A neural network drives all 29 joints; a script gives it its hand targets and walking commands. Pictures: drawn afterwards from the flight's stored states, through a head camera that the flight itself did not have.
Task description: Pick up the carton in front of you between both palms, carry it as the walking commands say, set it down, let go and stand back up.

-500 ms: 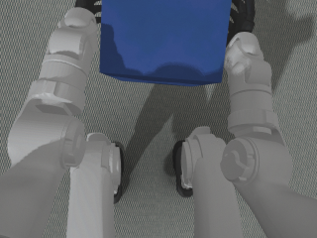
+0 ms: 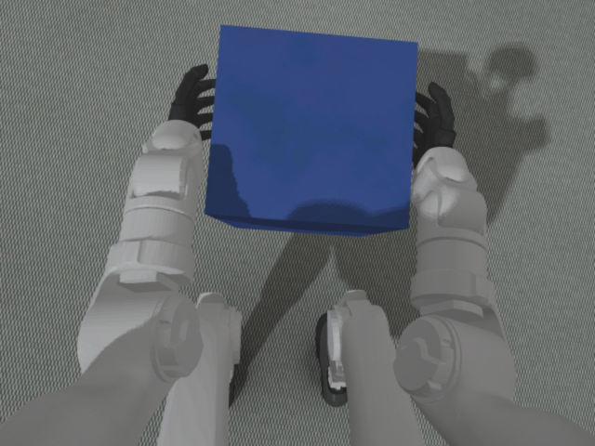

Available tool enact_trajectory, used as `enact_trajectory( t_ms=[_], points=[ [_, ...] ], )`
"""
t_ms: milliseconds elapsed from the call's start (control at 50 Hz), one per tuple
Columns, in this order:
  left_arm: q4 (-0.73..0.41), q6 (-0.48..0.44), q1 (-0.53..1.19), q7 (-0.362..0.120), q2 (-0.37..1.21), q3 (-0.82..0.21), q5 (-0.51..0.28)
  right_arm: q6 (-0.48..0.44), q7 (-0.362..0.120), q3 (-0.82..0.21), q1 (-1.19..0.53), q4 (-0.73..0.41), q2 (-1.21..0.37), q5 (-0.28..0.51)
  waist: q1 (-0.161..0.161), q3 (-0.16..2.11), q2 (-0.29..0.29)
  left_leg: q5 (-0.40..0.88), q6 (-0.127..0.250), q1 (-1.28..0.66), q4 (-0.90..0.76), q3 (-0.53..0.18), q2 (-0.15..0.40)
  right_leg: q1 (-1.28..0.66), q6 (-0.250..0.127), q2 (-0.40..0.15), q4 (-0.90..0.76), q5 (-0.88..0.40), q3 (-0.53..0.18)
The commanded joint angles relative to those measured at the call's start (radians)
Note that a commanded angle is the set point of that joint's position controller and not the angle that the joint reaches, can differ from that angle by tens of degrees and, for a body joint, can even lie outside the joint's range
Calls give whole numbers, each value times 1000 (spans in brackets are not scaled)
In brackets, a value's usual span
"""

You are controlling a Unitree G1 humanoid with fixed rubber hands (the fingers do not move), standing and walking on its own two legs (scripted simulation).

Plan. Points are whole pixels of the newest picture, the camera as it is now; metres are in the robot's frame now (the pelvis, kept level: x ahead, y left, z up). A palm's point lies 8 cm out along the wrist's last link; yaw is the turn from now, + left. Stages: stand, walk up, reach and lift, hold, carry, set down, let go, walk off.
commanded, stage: reach and lift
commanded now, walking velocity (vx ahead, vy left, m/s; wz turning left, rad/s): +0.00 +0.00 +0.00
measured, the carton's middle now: (306, 156) +0.49 -0.02 -0.13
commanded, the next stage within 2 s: none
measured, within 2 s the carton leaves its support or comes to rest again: neither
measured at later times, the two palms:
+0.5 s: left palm (132, 111) +0.45 +0.14 +0.08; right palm (512, 127) +0.44 -0.16 +0.09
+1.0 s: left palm out of the picture +0.39 +0.14 +0.23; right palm out of the picture +0.40 -0.15 +0.25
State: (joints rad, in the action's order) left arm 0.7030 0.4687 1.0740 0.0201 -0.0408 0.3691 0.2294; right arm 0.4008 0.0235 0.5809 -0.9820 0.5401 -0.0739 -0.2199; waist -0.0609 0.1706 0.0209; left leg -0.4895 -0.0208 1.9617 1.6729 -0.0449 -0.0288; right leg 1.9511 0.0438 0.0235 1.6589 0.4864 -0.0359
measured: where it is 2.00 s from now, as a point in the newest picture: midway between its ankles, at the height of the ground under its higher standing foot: (278, 377)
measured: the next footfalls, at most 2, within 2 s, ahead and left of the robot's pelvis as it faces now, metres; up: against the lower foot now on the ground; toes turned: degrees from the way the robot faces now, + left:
none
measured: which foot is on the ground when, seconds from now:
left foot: down 0.00-1.00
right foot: down 0.00-1.00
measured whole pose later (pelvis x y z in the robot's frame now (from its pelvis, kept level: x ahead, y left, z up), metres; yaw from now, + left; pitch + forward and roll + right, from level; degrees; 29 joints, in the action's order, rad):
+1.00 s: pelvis +0.08 -0.01 +0.24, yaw +1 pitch +8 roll +0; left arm 0.41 0.51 0.30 0.01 0.14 0.27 0.24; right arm 0.46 0.00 0.31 -0.32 0.39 -0.17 -0.23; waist -0.02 0.11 0.01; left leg -0.30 -0.02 0.52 0.68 -0.05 0.00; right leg 0.51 0.01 0.01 0.67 0.30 -0.03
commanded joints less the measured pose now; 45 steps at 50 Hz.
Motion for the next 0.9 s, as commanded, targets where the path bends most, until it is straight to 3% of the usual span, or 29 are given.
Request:
enact_trajectory(
  t_ms=[0,80,100,120,140,180,220,280,300,340,360,380,400,440,480,520,540,560,580,600,620,640,660,680,700,760,780,800,880],
  points=[
    [-58,-50,642,-246,1126,-493,-188,41,-271,-590,-623,122,-1040,159,-56,1086,-120,188,-7,-751,-225,81,-129,-574,-5,145,-184,-233,147],
    [34,-39,488,-241,1122,-404,-87,49,-282,-543,-513,167,-1041,110,27,892,-159,160,1,-755,-305,75,-133,-500,-21,145,-277,-159,112],
    [-66,-59,544,-239,1103,-468,-136,51,-285,-539,-513,214,-1041,142,-17,932,-140,209,-5,-760,-300,77,-124,-574,-20,146,-279,-224,107],
    [-19,-59,447,-245,1155,-455,-126,45,-279,-583,-462,150,-1048,146,3,954,-171,235,-13,-758,-312,78,-132,-626,-18,135,-285,-265,96],
    [-48,-66,508,-241,1100,-444,-130,46,-281,-567,-448,158,-1057,100,-14,902,-74,220,-3,-741,-335,51,-136,-611,-25,145,-300,-238,105],
    [-15,-80,459,-237,1150,-412,-114,37,-278,-586,-467,194,-1093,121,44,891,-74,164,10,-745,-348,76,-138,-701,-7,142,-350,-171,73],
    [-51,-87,462,-236,1177,-493,-147,20,-278,-569,-408,174,-1076,109,-11,899,-82,211,-1,-814,-391,53,-141,-752,-17,150,-375,-236,64],
    [-40,-79,383,-242,1194,-472,-153,26,-276,-612,-443,124,-979,98,-23,805,-77,205,-5,-867,-465,39,-136,-761,-24,136,-423,-198,87],
    [-89,-87,421,-237,1162,-505,-163,24,-279,-611,-411,164,-1060,127,29,848,-67,225,2,-888,-462,49,-131,-836,-27,139,-437,-234,53],
    [-52,-79,355,-237,1170,-459,-139,31,-282,-613,-280,191,-1081,93,-36,811,-61,175,0,-946,-497,42,-139,-863,-34,133,-482,-193,69],
    [-106,-87,392,-239,1124,-488,-113,25,-284,-620,-357,170,-1116,105,50,836,-57,188,16,-998,-512,34,-123,-832,-18,135,-481,-197,71],
    [-87,-84,413,-239,1158,-490,-123,29,-284,-639,-314,197,-1130,103,3,797,-77,176,15,-972,-496,46,-134,-873,-33,128,-486,-215,50],
    [-119,-85,341,-247,1153,-479,-128,31,-277,-654,-336,147,-1117,124,70,811,-15,241,20,-988,-547,48,-137,-932,-16,134,-517,-256,44],
    [-122,-82,332,-250,1183,-544,-161,28,-277,-643,-248,121,-1109,102,-51,756,-69,219,-3,-999,-555,30,-130,-1020,-38,131,-565,-255,22],
    [-76,-77,238,-252,1186,-471,-97,32,-285,-651,-231,197,-1154,94,64,689,-72,173,21,-1045,-597,34,-128,-979,-34,122,-586,-191,18],
    [-161,-80,213,-252,1186,-544,-130,27,-284,-672,-129,123,-1170,106,-10,717,-44,278,15,-1166,-641,8,-126,-1023,-31,136,-620,-300,28],
    [-188,-88,243,-258,1180,-586,-156,20,-275,-704,-160,105,-1176,124,32,774,-52,333,12,-1168,-648,4,-116,-1119,-30,129,-621,-353,21],
    [-173,-91,158,-261,1229,-589,-168,13,-278,-736,-124,40,-1143,132,11,809,-104,365,2,-1162,-653,8,-120,-1194,-37,121,-635,-419,2],
    [-200,-100,155,-257,1205,-598,-191,18,-275,-744,-103,63,-1131,118,4,750,-16,401,5,-1245,-685,-11,-106,-1159,-36,121,-657,-373,23],
    [-207,-94,101,-259,1163,-598,-168,19,-279,-789,-112,39,-1150,145,65,733,-6,406,6,-1227,-689,14,-114,-1188,-18,123,-676,-402,11],
    [-219,-86,110,-263,1200,-635,-180,15,-274,-759,-39,19,-1165,123,-22,736,-20,406,11,-1251,-700,-3,-121,-1254,-29,130,-700,-442,-2],
    [-208,-86,28,-263,1200,-623,-175,22,-273,-784,-1,46,-1150,147,74,716,-51,428,12,-1288,-735,-5,-118,-1271,-25,105,-721,-451,-22],
    [-188,-85,31,-263,1179,-596,-167,22,-268,-800,-52,9,-1156,139,52,641,25,397,23,-1280,-758,-4,-111,-1256,-21,110,-759,-401,-4],
    [-183,-77,30,-266,1199,-616,-181,23,-254,-815,-4,-26,-1135,133,-16,646,6,394,22,-1344,-786,-8,-113,-1306,-29,108,-780,-424,-17],
    [-245,-75,-35,-272,1170,-642,-143,22,-253,-831,44,-49,-1128,128,35,630,-38,467,14,-1364,-791,-23,-117,-1338,-34,103,-801,-485,-38],
    [-238,-66,-74,-257,1153,-648,-180,36,-261,-807,133,34,-1136,132,69,546,-25,421,14,-1401,-876,-22,-97,-1448,-38,96,-853,-464,-34],
    [-261,-70,-103,-255,1168,-659,-165,50,-254,-781,196,97,-1136,113,19,471,-18,419,14,-1451,-896,-31,-90,-1426,-42,103,-884,-430,-24],
    [-271,-62,-124,-255,1180,-662,-168,37,-261,-795,158,17,-1113,105,38,479,-61,430,-1,-1462,-925,-13,-97,-1460,-41,103,-904,-437,-24],
    [-318,-40,-104,-255,1165,-669,-164,66,-261,-849,193,4,-1144,112,54,432,-25,436,-1,-1600,-999,-25,-97,-1581,-33,90,-1008,-437,-42]
  ],
)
